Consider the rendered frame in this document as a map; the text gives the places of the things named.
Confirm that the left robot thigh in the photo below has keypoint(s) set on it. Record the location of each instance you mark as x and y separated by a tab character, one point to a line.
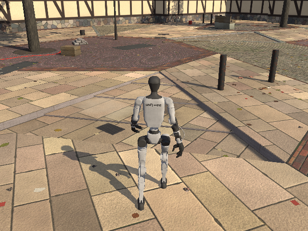
142	150

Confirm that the robot right upper arm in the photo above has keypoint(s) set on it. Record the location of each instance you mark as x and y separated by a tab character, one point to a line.
171	110

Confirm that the robot left upper arm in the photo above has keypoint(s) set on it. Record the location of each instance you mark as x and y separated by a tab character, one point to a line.
137	107

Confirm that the robot right forearm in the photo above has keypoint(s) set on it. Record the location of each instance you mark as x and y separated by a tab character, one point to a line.
176	132

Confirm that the left robot hand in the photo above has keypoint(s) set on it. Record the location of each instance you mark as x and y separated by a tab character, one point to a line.
137	126

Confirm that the right robot foot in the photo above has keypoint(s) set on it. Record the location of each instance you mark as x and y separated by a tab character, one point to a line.
164	184

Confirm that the right robot hand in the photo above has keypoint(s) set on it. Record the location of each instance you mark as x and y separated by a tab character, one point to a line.
181	148

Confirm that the robot left forearm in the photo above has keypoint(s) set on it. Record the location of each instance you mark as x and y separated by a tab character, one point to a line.
133	123

